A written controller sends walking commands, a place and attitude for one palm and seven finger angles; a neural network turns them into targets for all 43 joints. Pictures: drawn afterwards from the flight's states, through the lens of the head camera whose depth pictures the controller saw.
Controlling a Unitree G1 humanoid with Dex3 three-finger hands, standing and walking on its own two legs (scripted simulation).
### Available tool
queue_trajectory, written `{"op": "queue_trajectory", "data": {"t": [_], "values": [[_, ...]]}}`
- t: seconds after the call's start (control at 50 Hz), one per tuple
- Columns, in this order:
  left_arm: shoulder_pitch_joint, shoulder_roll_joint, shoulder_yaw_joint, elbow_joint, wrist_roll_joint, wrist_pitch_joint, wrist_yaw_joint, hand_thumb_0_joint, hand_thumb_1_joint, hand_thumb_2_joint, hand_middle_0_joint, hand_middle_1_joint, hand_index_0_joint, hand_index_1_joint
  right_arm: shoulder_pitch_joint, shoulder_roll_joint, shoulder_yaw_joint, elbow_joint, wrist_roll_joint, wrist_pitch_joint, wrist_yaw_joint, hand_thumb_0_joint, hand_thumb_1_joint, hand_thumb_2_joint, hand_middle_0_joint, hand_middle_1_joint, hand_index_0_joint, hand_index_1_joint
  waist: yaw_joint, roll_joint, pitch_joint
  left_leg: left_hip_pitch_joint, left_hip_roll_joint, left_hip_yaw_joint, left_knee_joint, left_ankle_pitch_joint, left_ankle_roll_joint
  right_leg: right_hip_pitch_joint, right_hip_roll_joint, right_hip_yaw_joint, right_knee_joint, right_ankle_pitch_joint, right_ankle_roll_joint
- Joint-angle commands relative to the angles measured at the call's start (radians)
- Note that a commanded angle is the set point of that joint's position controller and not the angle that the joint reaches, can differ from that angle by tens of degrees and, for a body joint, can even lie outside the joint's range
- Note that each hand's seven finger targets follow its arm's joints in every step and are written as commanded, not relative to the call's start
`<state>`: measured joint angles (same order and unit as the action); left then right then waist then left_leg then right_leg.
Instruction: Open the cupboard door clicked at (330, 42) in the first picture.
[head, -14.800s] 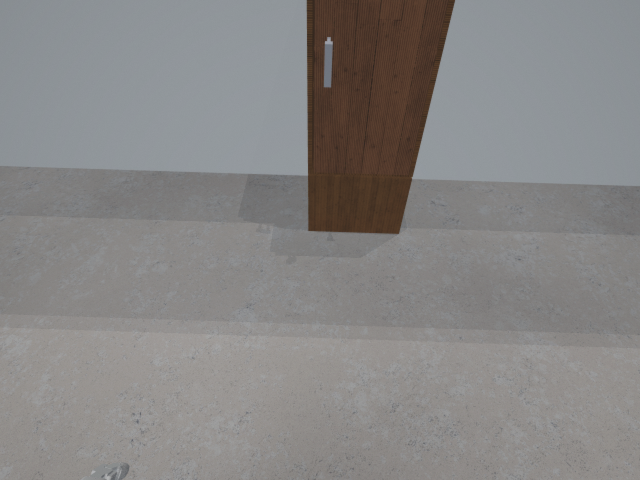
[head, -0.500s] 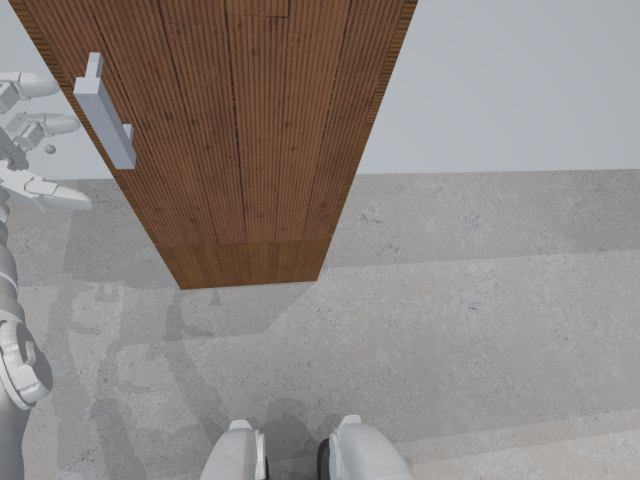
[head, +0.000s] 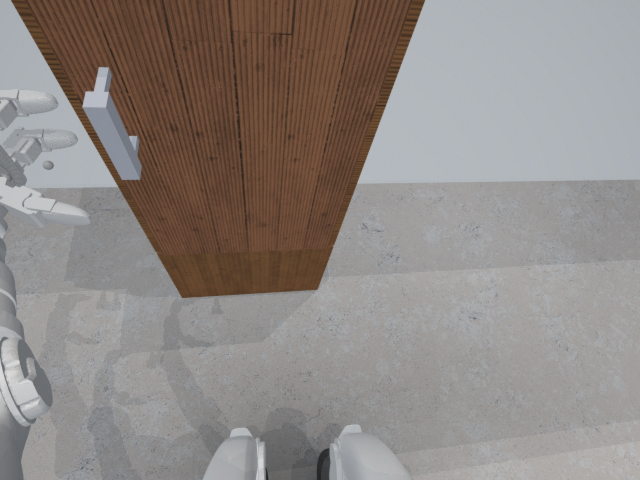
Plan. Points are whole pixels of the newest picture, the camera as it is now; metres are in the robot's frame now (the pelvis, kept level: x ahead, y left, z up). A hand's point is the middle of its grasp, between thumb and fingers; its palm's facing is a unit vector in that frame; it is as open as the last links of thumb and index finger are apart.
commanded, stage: move the hooked fingers beside the handle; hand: left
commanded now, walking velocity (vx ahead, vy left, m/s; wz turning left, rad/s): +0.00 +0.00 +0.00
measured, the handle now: (118, 127) +0.52 +0.23 +0.07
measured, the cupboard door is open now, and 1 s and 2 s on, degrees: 0 0 0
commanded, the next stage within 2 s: slide the fingers in behind the handle in 0.34 s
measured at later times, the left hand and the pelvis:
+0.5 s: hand (62, 161) +0.47 +0.28 +0.06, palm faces +0.06 -1.00 -0.03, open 14.0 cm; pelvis -0.01 +0.00 +0.00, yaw +0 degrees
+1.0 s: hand (91, 165) +0.47 +0.25 +0.06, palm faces +0.05 -1.00 -0.01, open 14.0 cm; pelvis +0.00 -0.01 +0.00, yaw +0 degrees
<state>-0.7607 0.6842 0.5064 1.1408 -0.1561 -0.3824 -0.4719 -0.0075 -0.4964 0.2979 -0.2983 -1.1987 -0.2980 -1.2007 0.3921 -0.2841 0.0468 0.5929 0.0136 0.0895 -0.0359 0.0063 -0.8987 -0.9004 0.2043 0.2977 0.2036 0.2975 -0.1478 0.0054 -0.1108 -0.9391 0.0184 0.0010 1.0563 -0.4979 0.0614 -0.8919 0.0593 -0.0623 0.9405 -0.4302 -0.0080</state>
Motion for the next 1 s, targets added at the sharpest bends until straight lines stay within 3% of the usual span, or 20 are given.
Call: {"op": "queue_trajectory", "data": {"t": [0.0, 0.04, 0.14, 0.16, 0.2, 0.26, 0.3, 0.38, 0.42, 0.48, 0.54, 0.56, 0.6, 0.64, 0.68, 0.7, 0.76, 0.82, 0.9, 0.98], "values": [[-0.405, 0.266, 0.004, -0.181, -0.021, -0.056, 0.002, 0.000, -0.500, 0.300, -0.300, -1.200, -0.300, -1.200, 0.150, -0.205, -0.075, -0.037, -0.003, -0.014, -0.022, 0.000, -0.900, -0.900, 0.200, 0.300, 0.200, 0.300, -0.011, 0.199, -0.399, 0.445, 0.030, -0.103, -0.115, 0.526, -0.051, 0.038, 0.005, 0.014, -0.070, 0.250, -0.021], [-0.437, 0.260, -0.003, -0.188, -0.023, -0.060, 0.014, 0.000, -0.500, 0.300, -0.300, -1.200, -0.300, -1.200, 0.142, -0.203, -0.073, -0.037, -0.003, -0.017, -0.023, 0.000, -0.900, -0.900, 0.200, 0.300, 0.200, 0.300, -0.017, 0.188, -0.402, 0.429, 0.027, -0.105, -0.115, 0.487, -0.049, 0.038, 0.002, 0.015, -0.068, 0.233, -0.019], [-0.425, 0.323, 0.047, -0.228, -0.010, -0.086, 0.042, 0.000, -0.500, 0.300, -0.300, -1.200, -0.300, -1.200, 0.136, -0.203, -0.073, -0.045, -0.009, -0.025, -0.021, 0.000, -0.900, -0.900, 0.200, 0.300, 0.200, 0.300, 0.014, 0.227, -0.474, 0.463, 0.026, -0.109, -0.107, 0.553, -0.061, 0.072, 0.002, 0.018, -0.051, 0.259, -0.025], [-0.436, 0.293, 0.021, -0.232, -0.008, -0.086, 0.043, 0.000, -0.500, 0.300, -0.300, -1.200, -0.300, -1.200, 0.134, -0.199, -0.070, -0.045, -0.007, -0.023, -0.019, 0.000, -0.900, -0.900, 0.200, 0.300, 0.200, 0.300, 0.002, 0.228, -0.472, 0.472, 0.028, -0.107, -0.104, 0.561, -0.060, 0.061, 0.002, 0.017, -0.053, 0.263, -0.022], [-0.434, 0.293, 0.020, -0.195, -0.005, -0.075, 0.042, 0.000, -0.500, 0.300, -0.300, -1.200, -0.300, -1.200, 0.137, -0.201, -0.068, -0.042, -0.006, -0.021, -0.020, 0.000, -0.900, -0.900, 0.200, 0.300, 0.200, 0.300, -0.002, 0.211, -0.456, 0.458, 0.030, -0.110, -0.101, 0.567, -0.061, 0.054, 0.003, 0.016, -0.050, 0.265, -0.020], [-0.413, 0.308, 0.025, -0.157, -0.001, -0.053, 0.038, 0.000, -0.500, 0.300, -0.300, -1.200, -0.300, -1.200, 0.134, -0.205, -0.066, -0.049, -0.003, -0.018, -0.023, 0.000, -0.900, -0.900, 0.200, 0.300, 0.200, 0.300, 0.001, 0.187, -0.419, 0.393, 0.023, -0.096, -0.110, 0.491, -0.047, 0.083, 0.002, 0.019, -0.058, 0.254, -0.019], [-0.417, 0.277, 0.002, -0.157, -0.003, -0.050, 0.034, 0.000, -0.500, 0.300, -0.300, -1.200, -0.300, -1.200, 0.139, -0.202, -0.063, -0.052, -0.002, -0.017, -0.022, 0.000, -0.900, -0.900, 0.200, 0.300, 0.200, 0.300, -0.001, 0.194, -0.424, 0.416, 0.025, -0.103, -0.112, 0.511, -0.051, 0.066, 0.004, 0.017, -0.057, 0.255, -0.020], [-0.434, 0.280, 0.013, -0.184, -0.016, -0.066, 0.032, 0.000, -0.500, 0.300, -0.300, -1.200, -0.300, -1.200, 0.143, -0.202, -0.066, -0.048, -0.006, -0.019, -0.023, 0.000, -0.900, -0.900, 0.200, 0.300, 0.200, 0.300, -0.009, 0.168, -0.438, 0.398, 0.023, -0.098, -0.101, 0.496, -0.042, 0.082, 0.004, 0.022, -0.055, 0.266, -0.020], [-0.418, 0.312, 0.037, -0.180, -0.015, -0.070, 0.031, 0.000, -0.500, 0.300, -0.300, -1.200, -0.300, -1.200, 0.144, -0.206, -0.069, -0.047, -0.004, -0.022, -0.024, 0.000, -0.900, -0.900, 0.200, 0.300, 0.200, 0.300, 0.000, 0.162, -0.449, 0.386, 0.023, -0.096, -0.104, 0.490, -0.043, 0.101, 0.004, 0.024, -0.054, 0.269, -0.018], [-0.430, 0.234, -0.016, -0.198, -0.022, -0.075, 0.028, 0.000, -0.500, 0.300, -0.300, -1.200, -0.300, -1.200, 0.147, -0.194, -0.068, -0.042, -0.004, -0.021, -0.020, 0.000, -0.900, -0.900, 0.200, 0.300, 0.200, 0.300, -0.008, 0.204, -0.451, 0.430, 0.024, -0.100, -0.103, 0.516, -0.047, 0.063, 0.004, 0.020, -0.054, 0.263, -0.021], [-0.392, 0.278, 0.023, -0.188, -0.020, -0.065, 0.039, 0.000, -0.500, 0.300, -0.300, -1.200, -0.300, -1.200, 0.151, -0.202, -0.073, -0.041, -0.005, -0.019, -0.020, 0.000, -0.900, -0.900, 0.200, 0.300, 0.200, 0.300, 0.002, 0.159, -0.450, 0.401, 0.024, -0.097, -0.110, 0.488, -0.042, 0.095, 0.005, 0.022, -0.061, 0.262, -0.019], [-0.403, 0.256, 0.004, -0.199, -0.021, -0.063, 0.040, 0.000, -0.500, 0.300, -0.300, -1.200, -0.300, -1.200, 0.146, -0.196, -0.069, -0.045, -0.002, -0.018, -0.018, 0.000, -0.900, -0.900, 0.200, 0.300, 0.200, 0.300, 0.002, 0.175, -0.445, 0.385, 0.019, -0.087, -0.110, 0.476, -0.038, 0.109, 0.002, 0.027, -0.063, 0.269, -0.016], [-0.392, 0.275, 0.028, -0.229, -0.022, -0.067, 0.047, 0.000, -0.500, 0.300, -0.300, -1.200, -0.300, -1.200, 0.151, -0.195, -0.073, -0.046, -0.004, -0.018, -0.018, 0.000, -0.900, -0.900, 0.200, 0.300, 0.200, 0.300, 0.014, 0.183, -0.486, 0.413, 0.021, -0.087, -0.107, 0.532, -0.042, 0.129, 0.003, 0.027, -0.057, 0.307, -0.017], [-0.359, 0.278, 0.038, -0.241, -0.021, -0.067, 0.058, 0.000, -0.500, 0.300, -0.300, -1.200, -0.300, -1.200, 0.147, -0.191, -0.074, -0.050, -0.004, -0.018, -0.015, 0.000, -0.900, -0.900, 0.200, 0.300, 0.200, 0.300, 0.025, 0.192, -0.480, 0.412, 0.020, -0.081, -0.107, 0.538, -0.042, 0.138, 0.004, 0.028, -0.058, 0.314, -0.018], [-0.393, 0.226, -0.004, -0.247, -0.022, -0.073, 0.067, 0.000, -0.500, 0.300, -0.300, -1.200, -0.300, -1.200, 0.147, -0.184, -0.070, -0.047, -0.003, -0.017, -0.012, 0.000, -0.900, -0.900, 0.200, 0.300, 0.200, 0.300, 0.005, 0.181, -0.448, 0.412, 0.021, -0.085, -0.107, 0.534, -0.041, 0.116, 0.006, 0.025, -0.058, 0.306, -0.019], [-0.383, 0.251, 0.020, -0.251, -0.018, -0.076, 0.074, 0.000, -0.500, 0.300, -0.300, -1.200, -0.300, -1.200, 0.143, -0.187, -0.075, -0.044, -0.004, -0.016, -0.012, 0.000, -0.900, -0.900, 0.200, 0.300, 0.200, 0.300, 0.016, 0.188, -0.449, 0.415, 0.023, -0.085, -0.111, 0.531, -0.044, 0.120, 0.006, 0.025, -0.059, 0.304, -0.018], [-0.374, 0.202, -0.014, -0.238, -0.021, -0.072, 0.084, 0.000, -0.500, 0.300, -0.300, -1.200, -0.300, -1.200, 0.135, -0.184, -0.073, -0.049, -0.002, -0.016, -0.010, 0.000, -0.900, -0.900, 0.200, 0.300, 0.200, 0.300, 0.004, 0.169, -0.417, 0.395, 0.019, -0.079, -0.118, 0.490, -0.041, 0.118, 0.004, 0.026, -0.068, 0.287, -0.016], [-0.402, 0.197, -0.025, -0.210, -0.015, -0.070, 0.089, 0.000, -0.500, 0.300, -0.300, -1.200, -0.300, -1.200, 0.133, -0.187, -0.071, -0.046, 0.000, -0.017, -0.012, 0.000, -0.900, -0.900, 0.200, 0.300, 0.200, 0.300, -0.007, 0.149, -0.393, 0.363, 0.018, -0.080, -0.119, 0.448, -0.037, 0.115, 0.003, 0.028, -0.066, 0.270, -0.016], [-0.398, 0.194, -0.022, -0.224, -0.013, -0.081, 0.097, 0.000, -0.500, 0.300, -0.300, -1.200, -0.300, -1.200, 0.134, -0.184, -0.073, -0.047, -0.002, -0.020, -0.012, 0.000, -0.900, -0.900, 0.200, 0.300, 0.200, 0.300, 0.004, 0.163, -0.441, 0.392, 0.015, -0.080, -0.110, 0.478, -0.039, 0.123, 0.001, 0.033, -0.058, 0.290, -0.018], [-0.432, 0.155, -0.050, -0.231, -0.018, -0.091, 0.102, 0.000, -0.500, 0.300, -0.300, -1.200, -0.300, -1.200, 0.131, -0.180, -0.071, -0.039, -0.004, -0.023, -0.011, 0.000, -0.900, -0.900, 0.200, 0.300, 0.200, 0.300, -0.007, 0.174, -0.433, 0.403, 0.017, -0.088, -0.105, 0.476, -0.042, 0.096, 0.002, 0.028, -0.053, 0.275, -0.021]]}}
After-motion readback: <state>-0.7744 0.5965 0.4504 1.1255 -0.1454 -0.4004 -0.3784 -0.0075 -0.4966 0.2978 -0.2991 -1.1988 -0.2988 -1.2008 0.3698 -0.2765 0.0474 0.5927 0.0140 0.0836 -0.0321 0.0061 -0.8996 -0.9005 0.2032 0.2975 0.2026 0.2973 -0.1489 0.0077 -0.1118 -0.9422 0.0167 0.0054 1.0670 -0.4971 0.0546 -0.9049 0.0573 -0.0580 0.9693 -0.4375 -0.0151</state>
